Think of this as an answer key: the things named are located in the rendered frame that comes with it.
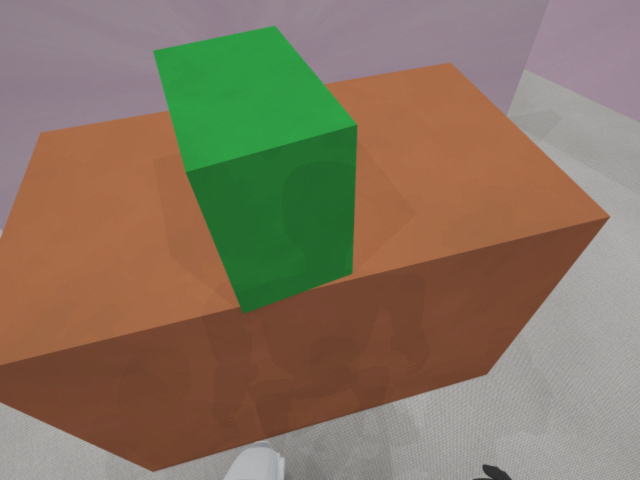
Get carton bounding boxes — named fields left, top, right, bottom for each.
left=153, top=26, right=357, bottom=314

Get robot left shin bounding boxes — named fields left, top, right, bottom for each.
left=252, top=441, right=273, bottom=450

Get pedestal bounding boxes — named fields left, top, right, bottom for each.
left=0, top=62, right=611, bottom=472

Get robot left thigh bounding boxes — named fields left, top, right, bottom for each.
left=223, top=447, right=285, bottom=480

